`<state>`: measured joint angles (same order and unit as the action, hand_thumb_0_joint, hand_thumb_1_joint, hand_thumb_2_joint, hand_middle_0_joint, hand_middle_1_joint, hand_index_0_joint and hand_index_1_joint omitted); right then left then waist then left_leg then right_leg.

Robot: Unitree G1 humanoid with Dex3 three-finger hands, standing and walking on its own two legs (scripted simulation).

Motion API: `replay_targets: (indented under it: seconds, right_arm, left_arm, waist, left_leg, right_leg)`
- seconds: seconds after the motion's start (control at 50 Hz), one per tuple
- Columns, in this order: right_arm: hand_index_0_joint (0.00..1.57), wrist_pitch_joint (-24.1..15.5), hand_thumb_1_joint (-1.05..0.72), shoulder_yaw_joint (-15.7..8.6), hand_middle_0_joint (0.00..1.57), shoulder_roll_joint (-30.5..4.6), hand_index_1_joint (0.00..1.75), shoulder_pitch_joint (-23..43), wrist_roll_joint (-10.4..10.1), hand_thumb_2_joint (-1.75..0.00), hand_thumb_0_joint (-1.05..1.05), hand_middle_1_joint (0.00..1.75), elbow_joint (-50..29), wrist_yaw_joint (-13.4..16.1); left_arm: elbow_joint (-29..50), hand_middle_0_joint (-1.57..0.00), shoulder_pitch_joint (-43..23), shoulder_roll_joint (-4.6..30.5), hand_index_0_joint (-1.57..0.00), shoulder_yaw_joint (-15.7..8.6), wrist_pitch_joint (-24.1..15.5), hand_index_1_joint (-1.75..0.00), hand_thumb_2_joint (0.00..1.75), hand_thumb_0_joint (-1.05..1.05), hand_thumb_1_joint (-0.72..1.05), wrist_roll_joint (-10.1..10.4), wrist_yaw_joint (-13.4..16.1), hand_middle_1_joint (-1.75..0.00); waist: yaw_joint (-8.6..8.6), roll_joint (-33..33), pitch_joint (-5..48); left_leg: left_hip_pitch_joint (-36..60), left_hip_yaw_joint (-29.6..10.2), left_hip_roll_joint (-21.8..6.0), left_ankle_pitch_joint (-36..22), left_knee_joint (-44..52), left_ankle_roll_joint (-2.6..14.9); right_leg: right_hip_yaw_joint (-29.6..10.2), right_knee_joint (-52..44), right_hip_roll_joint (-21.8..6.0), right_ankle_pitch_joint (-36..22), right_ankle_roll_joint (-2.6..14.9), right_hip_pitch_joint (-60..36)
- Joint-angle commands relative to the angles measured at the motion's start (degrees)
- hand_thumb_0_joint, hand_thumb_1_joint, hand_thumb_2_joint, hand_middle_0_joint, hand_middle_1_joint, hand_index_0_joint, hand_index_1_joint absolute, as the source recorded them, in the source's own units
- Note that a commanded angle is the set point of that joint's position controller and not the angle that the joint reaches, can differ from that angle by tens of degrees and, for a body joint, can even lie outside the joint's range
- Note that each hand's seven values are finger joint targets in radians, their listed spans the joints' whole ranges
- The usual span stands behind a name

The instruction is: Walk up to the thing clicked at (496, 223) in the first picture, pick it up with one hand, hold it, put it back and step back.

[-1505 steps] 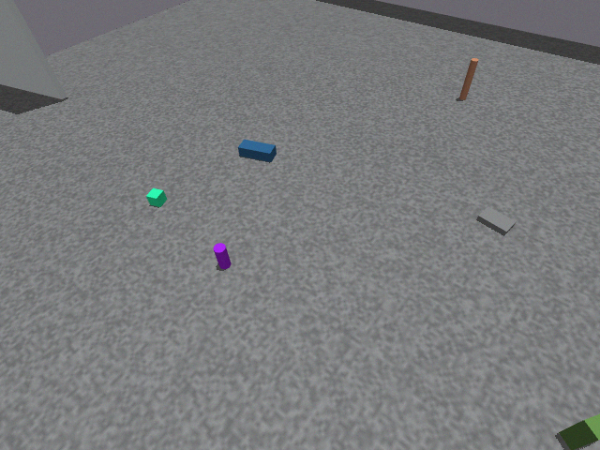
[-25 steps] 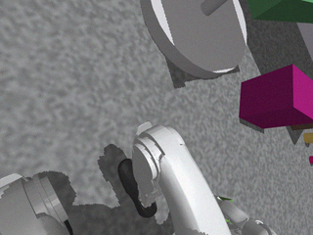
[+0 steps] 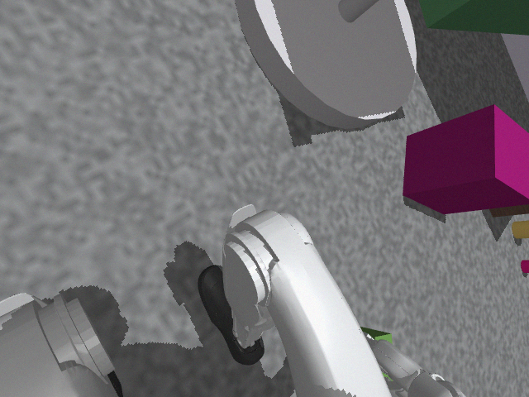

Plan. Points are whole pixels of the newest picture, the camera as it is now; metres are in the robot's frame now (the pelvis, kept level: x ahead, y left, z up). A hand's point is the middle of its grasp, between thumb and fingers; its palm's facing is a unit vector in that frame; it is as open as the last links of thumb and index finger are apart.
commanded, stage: withdraw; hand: left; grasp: from above
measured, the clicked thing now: out of the picture +0.45 +0.36 -0.29
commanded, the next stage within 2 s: home in 0.96 s
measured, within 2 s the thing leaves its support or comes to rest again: neither
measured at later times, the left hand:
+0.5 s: hand out of the picture +0.47 +0.40 -0.11, palm faces -0.34 -0.07 -0.94, open 14.0 cm
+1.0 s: hand out of the picture +0.45 +0.37 -0.14, palm faces -0.39 -0.09 -0.92, open 13.9 cm
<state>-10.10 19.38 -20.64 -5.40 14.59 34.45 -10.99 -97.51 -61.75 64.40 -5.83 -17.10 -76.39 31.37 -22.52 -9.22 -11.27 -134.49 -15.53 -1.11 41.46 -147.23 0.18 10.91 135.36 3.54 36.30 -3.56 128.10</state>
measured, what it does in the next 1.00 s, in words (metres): stands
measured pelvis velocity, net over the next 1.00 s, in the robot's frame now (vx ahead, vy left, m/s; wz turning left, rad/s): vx -0.01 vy -0.01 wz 0.09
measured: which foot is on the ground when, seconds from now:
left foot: down 0.00-1.00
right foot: down 0.00-1.00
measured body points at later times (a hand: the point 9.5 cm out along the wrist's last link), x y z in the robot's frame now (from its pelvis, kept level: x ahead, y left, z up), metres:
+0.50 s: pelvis +0.01 +0.00 +0.02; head +0.24 +0.11 +0.39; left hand +0.48 +0.40 -0.06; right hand +0.10 -0.26 -0.06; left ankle +0.06 +0.12 -0.27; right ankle +0.12 -0.12 -0.27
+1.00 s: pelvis -0.01 -0.01 +0.02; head +0.23 +0.11 +0.38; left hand +0.47 +0.37 -0.08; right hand +0.07 -0.28 -0.06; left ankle +0.06 +0.12 -0.27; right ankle +0.12 -0.12 -0.27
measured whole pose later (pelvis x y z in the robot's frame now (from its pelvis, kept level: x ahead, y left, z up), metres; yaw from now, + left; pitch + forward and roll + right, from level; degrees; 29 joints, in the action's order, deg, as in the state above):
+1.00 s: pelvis -0.01 -0.01 +0.02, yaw +5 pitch +31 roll -11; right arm -0.1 9.8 -18.7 -8.9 9.4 37.1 -6.2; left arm -84.8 -63.5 54.3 -4.8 -15.2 -75.7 19.4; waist -17.9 -2.9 -2.2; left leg -135.8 -9.9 0.2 36.7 -140.2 0.4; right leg 6.7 132.8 1.0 35.0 -2.1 130.1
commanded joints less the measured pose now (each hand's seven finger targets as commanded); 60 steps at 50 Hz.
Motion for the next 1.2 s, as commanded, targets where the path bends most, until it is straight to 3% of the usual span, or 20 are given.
replay_targets:
  seconds: [0.0,0.06,0.14,0.18,0.22,0.26,0.32,0.36,0.46,0.56,0.66,0.72,0.76,0.82,0.86,0.9,0.96,1.06,1.12,1.18]
  right_arm:
    - [0.2,0.0,-0.89,-5.9,0.2,-19.4,0.3,-10.6,-0.5,-0.9,0.0,0.3,0.9,0.4]
    - [0.2,-0.1,-0.9,-6.2,0.2,-19.6,0.3,-9.9,-0.6,-0.9,0.0,0.3,0.8,0.7]
    - [0.2,-0.5,-0.9,-7.0,0.2,-19.5,0.3,-10.9,-0.9,-0.9,0.0,0.3,1.0,0.5]
    - [0.2,-1.1,-0.9,-7.5,0.2,-18.6,0.3,-10.9,-0.9,-0.9,0.0,0.3,0.9,0.0]
    - [0.2,-1.2,-0.9,-8.8,0.2,-18.2,0.3,-11.7,-1.5,-0.9,0.0,0.3,0.9,-0.4]
    - [0.2,-1.0,-0.9,-10.2,0.2,-17.5,0.3,-11.3,-2.0,-0.9,0.0,0.3,1.0,-1.0]
    - [0.2,0.3,-0.9,-12.5,0.2,-16.2,0.3,-12.0,-3.5,-0.9,0.0,0.3,1.1,-1.8]
    - [0.2,1.7,-0.9,-14.0,0.2,-15.4,0.3,-12.7,-4.8,-0.9,0.0,0.3,1.6,-2.1]
    - [0.2,5.7,-0.9,-16.6,0.2,-14.7,0.3,-15.5,-7.3,-0.9,0.0,0.3,1.0,-1.1]
    - [0.2,8.9,-0.89,-17.8,0.2,-14.3,0.3,-16.6,-8.5,-0.9,0.0,0.3,0.6,2.0]
    - [0.2,10.4,-0.9,-16.3,0.2,-13.0,0.3,-16.0,-8.3,-0.9,0.0,0.3,0.7,4.4]
    - [0.2,10.9,-0.9,-14.8,0.2,-11.8,0.3,-13.9,-7.5,-0.9,0.0,0.3,0.9,5.0]
    - [0.2,11.0,-0.89,-14.4,0.2,-12.2,0.3,-13.1,-6.9,-0.9,0.0,0.3,1.2,5.1]
    - [0.2,11.0,-0.89,-13.9,0.2,-12.0,0.3,-12.8,-6.1,-0.9,0.0,0.3,1.6,5.0]
    - [0.2,10.3,-0.89,-13.9,0.2,-12.3,0.3,-13.5,-5.6,-0.9,0.0,0.3,1.9,5.1]
    - [0.2,9.9,-0.89,-14.4,0.2,-13.5,0.3,-13.6,-5.4,-0.9,0.0,0.3,2.1,5.2]
    - [0.2,9.0,-0.9,-14.7,0.2,-14.0,0.3,-15.5,-5.2,-0.9,0.0,0.3,2.2,5.1]
    - [0.2,8.9,-0.88,-15.7,0.2,-14.1,0.3,-17.3,-6.1,-0.89,0.0,0.3,1.1,4.5]
    - [0.2,9.8,-0.89,-17.0,0.2,-13.5,0.3,-18.6,-7.0,-0.9,0.0,0.3,0.2,4.0]
    - [0.2,10.6,-0.89,-18.0,0.2,-13.0,0.3,-19.4,-8.0,-0.9,0.0,0.3,-0.5,3.6]
  left_arm:
    - [6.0,-0.06,-11.8,13.0,-0.07,0.0,-0.1,-1.01,0.95,0.0,-0.49,0.2,2.1,-1.03]
    - [8.8,-0.07,-14.7,14.2,-0.09,-0.3,-0.3,-1.0,0.96,0.0,-0.49,0.5,2.6,-1.02]
    - [13.3,-0.07,-16.6,16.9,-0.08,-3.0,0.8,-0.99,0.97,0.0,-0.5,0.1,3.6,-1.01]
    - [13.0,-0.07,-16.1,13.9,-0.08,-2.2,2.4,-0.99,0.97,0.0,-0.5,0.4,3.9,-1.0]
    - [20.4,-0.07,-18.0,15.3,-0.08,-4.6,3.7,-0.98,0.97,0.0,-0.5,1.7,4.0,-1.0]
    - [20.3,-0.07,-13.9,13.6,-0.08,-4.9,6.1,-0.98,0.97,0.0,-0.51,2.9,3.0,-0.99]
    - [26.0,-0.07,-12.2,10.2,-0.07,-3.9,9.5,-0.98,0.98,0.0,-0.51,4.8,-1.1,-0.98]
    - [26.5,-0.07,-11.1,6.2,-0.08,-2.2,11.6,-0.98,0.98,0.0,-0.5,6.4,-5.1,-0.99]
    - [27.7,-0.07,-8.9,-4.3,-0.08,3.7,13.6,-0.99,0.98,0.0,-0.5,11.3,-17.1,-1.0]
    - [32.8,-0.09,-9.0,-7.2,-0.1,5.5,11.0,-0.99,0.98,0.0,-0.48,14.1,-25.2,-0.99]
    - [32.0,-0.13,-11.1,-1.4,-0.13,1.4,4.7,-0.95,0.95,0.0,-0.45,11.5,-23.3,-0.95]
    - [31.1,-0.12,-14.0,1.9,-0.12,-0.5,0.9,-0.96,0.96,0.0,-0.46,8.4,-19.3,-0.96]
    - [29.0,-0.08,-16.2,3.3,-0.09,-1.1,-0.2,-0.98,0.98,0.0,-0.49,5.8,-16.3,-0.98]
    - [26.6,-0.08,-21.2,5.1,-0.09,-1.4,-0.3,-0.98,0.98,0.0,-0.49,2.9,-11.7,-0.99]
    - [24.7,-0.08,-24.0,4.2,-0.09,-0.3,0.3,-0.98,0.97,0.0,-0.49,2.3,-9.9,-0.98]
    - [23.2,-0.09,-25.1,5.6,-0.1,-0.9,1.3,-0.96,0.96,0.0,-0.48,1.5,-8.6,-0.97]
    - [24.4,-0.12,-26.0,6.5,-0.13,-1.8,3.5,-0.94,0.93,0.0,-0.45,1.1,-8.0,-0.95]
    - [23.0,-0.24,-16.1,4.8,-0.23,-1.6,7.3,-0.81,0.94,0.0,-0.31,3.3,-11.1,-0.82]
    - [28.5,-0.24,-12.2,5.9,-0.22,-4.0,9.1,-0.62,0.91,0.0,-0.07,6.6,-14.2,-0.6]
    - [34.1,-0.21,-7.0,3.5,-0.2,-4.7,10.1,-0.47,0.84,0.0,0.17,11.2,-18.5,-0.46]
  waist:
    - [-2.9,33.6,35.7]
    - [-2.54,34.1,35.7]
    - [-1.28,37.8,40.9]
    - [-1.43,37.4,41.3]
    - [1.14,42.2,46.1]
    - [3.41,44.5,48.7]
    - [5.37,45.2,52.7]
    - [6.11,42.2,51.3]
    - [3.58,27.9,45.0]
    - [3.63,21.9,42.8]
    - [4.67,17.2,43.5]
    - [6.32,23.0,45.9]
    - [6.04,27.1,46.6]
    - [5.31,31.8,48.0]
    - [3.55,33.6,47.0]
    - [3.58,34.2,47.4]
    - [3.57,36.7,51.6]
    - [5.41,34.8,53.8]
    - [8.38,34.6,58.0]
    - [9.64,32.6,58.7]
  left_leg:
    - [29.8,4.9,-2.1,-14.5,16.1,-0.37]
    - [28.5,5.2,-1.9,-12.7,16.3,-0.27]
    - [32.3,5.3,-2.2,-15.1,16.7,-0.69]
    - [32.6,5.9,-2.1,-15.6,16.2,-0.6]
    - [34.9,6.5,-1.7,-17.0,18.2,-1.03]
    - [36.0,7.1,-1.6,-18.0,19.1,-1.23]
    - [35.5,8.5,-1.1,-19.1,20.1,-0.89]
    - [32.8,9.1,-0.7,-18.2,21.1,-0.42]
    - [26.5,9.4,0.3,-12.1,24.5,1.33]
    - [26.8,9.2,1.3,-11.3,25.8,0.97]
    - [23.0,10.7,2.0,-11.3,22.2,1.69]
    - [24.8,11.6,1.7,-9.9,22.2,1.4]
    - [27.5,11.5,1.7,-9.3,22.3,0.99]
    - [30.6,11.3,1.3,-7.6,23.4,0.69]
    - [31.5,10.6,1.1,-6.4,24.0,0.61]
    - [31.2,10.1,1.0,-5.1,24.4,0.62]
    - [34.7,10.4,1.0,-10.1,23.7,0.38]
    - [35.3,10.4,1.3,-17.2,23.9,0.34]
    - [36.4,11.2,1.5,-19.8,25.4,0.43]
    - [37.5,11.5,1.6,-20.6,27.0,0.54]
  right_leg:
    - [5.4,-10.1,1.7,-13.4,4.55,-18.9]
    - [5.2,-10.6,1.5,-12.4,4.7,-19.4]
    - [5.1,-9.9,1.5,-14.1,4.81,-19.5]
    - [4.7,-9.9,1.4,-15.3,4.66,-19.6]
    - [4.4,-10.4,1.2,-16.1,5.03,-19.7]
    - [4.0,-10.0,1.2,-16.5,5.45,-19.1]
    - [2.8,-11.0,1.1,-16.7,5.77,-18.5]
    - [1.9,-12.0,0.9,-15.7,5.82,-17.4]
    - [0.6,-18.0,0.6,-11.3,5.74,-21.1]
    - [-0.5,-20.3,-0.6,-8.8,6.3,-21.8]
    - [-1.7,-21.1,-0.9,-7.8,5.93,-23.5]
    - [-2.3,-19.3,-0.6,-6.2,5.94,-21.8]
    - [-1.7,-18.1,-0.5,-5.4,6.32,-18.5]
    - [-1.7,-16.8,-0.2,-4.0,6.36,-16.7]
    - [-0.7,-16.3,-0.3,-3.7,6.22,-15.1]
    - [0.0,-15.7,-0.6,-3.4,6.15,-13.2]
    - [0.4,-14.4,-1.2,-8.5,5.9,-13.9]
    - [0.2,-14.7,-1.5,-13.5,6.14,-16.2]
    - [-0.6,-15.9,-1.6,-15.0,6.22,-20.5]
    - [-1.1,-18.0,-1.5,-14.5,6.39,-22.9]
